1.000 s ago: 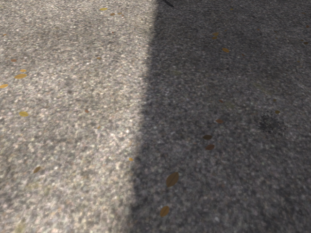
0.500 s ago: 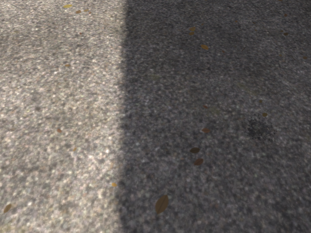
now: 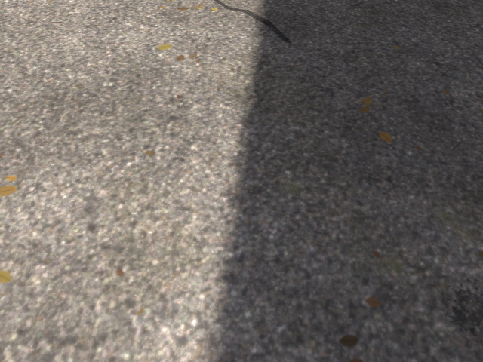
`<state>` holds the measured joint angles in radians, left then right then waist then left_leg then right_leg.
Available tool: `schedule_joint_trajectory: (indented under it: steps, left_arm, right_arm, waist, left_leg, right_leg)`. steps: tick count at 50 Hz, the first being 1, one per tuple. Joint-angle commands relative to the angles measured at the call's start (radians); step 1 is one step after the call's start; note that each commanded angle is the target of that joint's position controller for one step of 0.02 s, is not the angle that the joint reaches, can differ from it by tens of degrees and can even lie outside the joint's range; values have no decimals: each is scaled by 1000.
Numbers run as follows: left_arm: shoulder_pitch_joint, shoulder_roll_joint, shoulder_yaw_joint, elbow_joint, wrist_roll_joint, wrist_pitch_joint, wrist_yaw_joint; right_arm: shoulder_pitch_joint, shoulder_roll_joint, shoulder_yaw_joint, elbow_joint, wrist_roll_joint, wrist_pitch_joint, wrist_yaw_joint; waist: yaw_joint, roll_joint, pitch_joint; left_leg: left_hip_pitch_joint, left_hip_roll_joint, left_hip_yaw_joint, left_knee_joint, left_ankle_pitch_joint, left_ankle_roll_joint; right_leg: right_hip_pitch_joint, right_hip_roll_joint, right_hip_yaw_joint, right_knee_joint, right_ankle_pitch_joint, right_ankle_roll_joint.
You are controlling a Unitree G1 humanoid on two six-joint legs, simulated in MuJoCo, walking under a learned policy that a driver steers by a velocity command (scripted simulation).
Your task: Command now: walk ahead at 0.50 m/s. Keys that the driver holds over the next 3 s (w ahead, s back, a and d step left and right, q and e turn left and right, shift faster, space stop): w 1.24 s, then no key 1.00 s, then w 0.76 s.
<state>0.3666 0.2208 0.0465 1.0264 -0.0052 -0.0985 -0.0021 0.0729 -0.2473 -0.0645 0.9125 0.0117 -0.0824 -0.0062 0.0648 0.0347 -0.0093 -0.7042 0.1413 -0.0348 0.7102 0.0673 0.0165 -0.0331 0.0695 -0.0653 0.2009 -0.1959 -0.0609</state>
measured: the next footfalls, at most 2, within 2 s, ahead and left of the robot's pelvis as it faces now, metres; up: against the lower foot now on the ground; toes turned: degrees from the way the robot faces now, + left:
left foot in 0.18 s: +0.29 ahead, +0.15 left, +0.00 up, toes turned +3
right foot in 0.74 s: +0.62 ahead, -0.09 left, +0.00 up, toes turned -3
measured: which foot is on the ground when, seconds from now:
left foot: up 0.00-0.16, down 0.18-0.74, up 0.76-1.00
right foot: down 0.00-0.18, up 0.20-0.72, down 0.74-1.00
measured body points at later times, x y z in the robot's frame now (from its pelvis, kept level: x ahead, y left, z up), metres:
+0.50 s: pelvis +0.29 +0.07 +0.00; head +0.30 +0.08 +0.45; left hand +0.44 +0.33 -0.12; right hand +0.28 -0.19 -0.14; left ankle +0.25 +0.15 -0.75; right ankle +0.44 -0.12 -0.67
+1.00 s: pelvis +0.58 -0.01 +0.00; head +0.59 -0.02 +0.45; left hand +0.60 +0.26 -0.13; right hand +0.70 -0.27 -0.13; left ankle +0.67 +0.18 -0.67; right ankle +0.58 -0.08 -0.75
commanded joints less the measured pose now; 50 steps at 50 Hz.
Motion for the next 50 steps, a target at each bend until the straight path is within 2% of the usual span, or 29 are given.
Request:
schedule_joint_trajectory:
  steps: [1, 5, 7, 8, 9, 10, 11, 12, 13, 14, 16, 18, 22, 26, 30, 32, 34, 35, 36, 37, 38, 39, 40, 41, 42, 43, 45, 48, 50]
  left_arm:
    - [32, 162, 31, -30, -10, -4, 9]
    - [55, 178, 43, -11, -14, 16, 14]
    - [16, 194, 49, -21, -14, 26, 16]
    - [-2, 177, 42, -27, -12, 32, 15]
    - [2, 142, 25, -50, 1, 32, 15]
    - [123, 11, -12, -57, 4, 9, 2]
    - [83, 75, 0, -46, -14, -18, -2]
    - [-16, 149, 20, -79, -40, -33, -5]
    - [-78, 156, 21, -96, -41, -36, 1]
    - [-109, 149, 28, -99, -25, -31, 9]
    - [-68, 110, 32, -91, -17, -1, 13]
    - [-68, 85, 32, -92, -15, 17, 15]
    - [-212, 88, 36, -144, 0, 21, 15]
    - [-346, 66, 25, -179, -7, 13, 1]
    - [-453, 67, 16, -217, -16, 5, -20]
    - [-475, 77, 15, -235, -18, -2, -33]
    - [-428, 106, 25, -232, -19, -7, -40]
    - [-356, 131, 38, -214, -16, -9, -40]
    - [-199, 171, 62, -165, -13, -9, -35]
    - [-7, 240, 85, -119, -2, -8, -26]
    - [94, 322, 104, -90, 2, -2, -26]
    - [88, 238, 75, -95, -3, -2, -27]
    - [-2, 192, 60, -108, -8, -5, -25]
    - [-95, 162, 48, -132, -5, -6, -24]
    - [-155, 131, 39, -139, 5, -8, -28]
    - [-180, 107, 31, -137, 16, -13, -31]
    - [-168, 102, 30, -121, 14, -16, -32]
    - [-116, 151, 40, -99, 11, -18, -12]
    - [-83, 155, 40, -88, 8, -12, 0]
  right_arm:
    - [-117, -37, 3, -72, 7, -13, 16]
    - [-158, -61, 3, -108, 12, -25, 41]
    - [-55, -104, -16, -88, 12, -31, 43]
    - [102, -145, -40, -38, 9, -32, 39]
    - [299, -221, -65, 8, -2, -32, 30]
    - [401, -305, -84, 37, -9, -25, 32]
    - [395, -215, -55, 32, -7, -26, 34]
    - [303, -164, -39, 17, -1, -30, 32]
    - [207, -133, -27, -9, -3, -30, 32]
    - [147, -101, -17, -16, -14, -31, 36]
    - [126, -65, -6, -6, -24, -35, 42]
    - [160, -90, -11, 13, -18, -38, 35]
    - [229, -123, -17, 36, -15, -31, 9]
    - [285, -129, -16, 52, -5, -24, -1]
    - [354, -136, -21, 85, 1, -9, -5]
    - [361, -145, -27, 95, 4, 2, -9]
    - [338, -159, -35, 94, 6, 10, -12]
    - [315, -168, -37, 88, 7, 14, -12]
    - [296, -152, -31, 82, 6, 20, -12]
    - [299, -122, -16, 60, -7, 21, -11]
    - [424, 8, 22, 54, -11, -1, 1]
    - [383, -50, 11, 65, 6, -29, 7]
    - [283, -122, -9, 32, 32, -44, 11]
    - [220, -129, -10, 15, 33, -48, 5]
    - [188, -123, -17, 12, 18, -43, -3]
    - [209, -107, -22, 15, 12, -29, -8]
    - [244, -64, -20, 25, 10, -3, -10]
    - [157, -68, -24, -8, -2, 9, -14]
    - [88, -65, -25, -31, -7, 7, -10]
  waist:
    - [4, -83, 92]
    - [-8, -97, 98]
    - [-76, -123, 33]
    - [-151, -112, -59]
    - [-217, -34, -208]
    - [-163, 225, -345]
    - [-184, 194, -376]
    - [-169, 146, -232]
    - [-139, 64, -144]
    - [-110, 16, -80]
    - [-56, 52, -47]
    - [-43, 44, -17]
    - [-69, 14, 28]
    - [-109, 25, 60]
    - [-143, 25, 100]
    - [-135, 32, 106]
    - [-96, 51, 74]
    - [-51, 66, 27]
    - [25, 55, -62]
    - [88, -22, -205]
    - [35, -279, -348]
    - [56, -256, -379]
    - [43, -211, -231]
    - [13, -130, -139]
    - [-19, -81, -74]
    - [-57, -105, -53]
    - [-83, -120, -34]
    - [-76, -91, 15]
    - [-61, -84, 29]
  left_leg:
    - [25, -33, 35, -109, 44, -2]
    - [33, -53, 33, -187, -82, 37]
    - [205, -102, 74, -211, -145, 69]
    - [413, -138, 102, -222, -138, 95]
    - [729, -1, -53, -192, -132, 157]
    - [1100, 237, -539, -290, -323, 320]
    - [1116, 250, -706, -406, -400, 308]
    - [999, 217, -551, -411, -379, 253]
    - [841, 183, -414, -430, -278, 225]
    - [698, 147, -319, -464, -196, 211]
    - [564, 94, -214, -522, -142, 198]
    - [522, 83, -156, -561, -89, 212]
    - [567, 79, -97, -592, -18, 209]
    - [589, 46, -25, -606, -41, 178]
    - [705, 86, -19, -571, -45, 176]
    - [769, 119, -26, -530, 0, 167]
    - [801, 133, -22, -464, 147, 148]
    - [797, 120, -5, -381, 318, 134]
    - [752, 69, 33, -205, 430, 109]
    - [555, 12, 74, 84, 237, 74]
    - [135, -179, 75, 480, -337, 1]
    - [13, -180, -84, 616, -635, 20]
    - [-70, -122, -79, 658, -579, 39]
    - [-50, -64, -46, 617, -479, 45]
    - [-3, -28, -33, 553, -411, 44]
    - [67, 2, -41, 503, -369, 46]
    - [122, 16, -32, 440, -340, 39]
    - [35, 27, -24, 305, -225, 9]
    - [-10, 23, -19, 191, -118, -5]
  right_leg:
    - [-44, -274, 124, -86, 156, -142]
    - [89, -337, 138, 0, 235, -124]
    - [103, -328, 118, 120, 492, -98]
    - [64, -276, 76, 301, 627, -73]
    - [-125, -217, 28, 599, 462, -36]
    - [-551, -25, 21, 988, -92, 39]
    - [-674, -29, 183, 1124, -364, 18]
    - [-754, -88, 180, 1163, -301, -3]
    - [-731, -147, 147, 1125, -201, -9]
    - [-684, -182, 135, 1061, -133, -8]
    - [-576, -220, 139, 981, -68, -6]
    - [-582, -229, 125, 919, -35, 8]
    - [-698, -230, 116, 707, 150, 46]
    - [-656, -189, 75, 479, 306, 49]
    - [-675, -165, 63, 367, 279, 35]
    - [-676, -158, 67, 334, 218, 13]
    - [-582, -132, 49, 309, 145, -14]
    - [-462, -97, 19, 302, 124, -32]
    - [-252, -64, -5, 291, 137, -59]
    - [67, -197, 146, 328, 156, -116]
    - [437, -440, 629, 233, -40, -281]
    - [450, -455, 801, 112, -117, -271]
    - [329, -424, 651, 103, -106, -217]
    - [167, -390, 516, 82, -16, -189]
    - [20, -354, 422, 49, 66, -174]
    - [-72, -322, 355, 19, 109, -160]
    - [-149, -295, 288, -33, 129, -168]
    - [-152, -297, 237, -79, 187, -182]
    - [-121, -288, 205, -87, 214, -169]
Over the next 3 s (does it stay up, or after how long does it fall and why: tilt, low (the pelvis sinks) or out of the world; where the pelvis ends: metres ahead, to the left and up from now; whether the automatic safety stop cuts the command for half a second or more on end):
stays up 1.18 0.02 -0.03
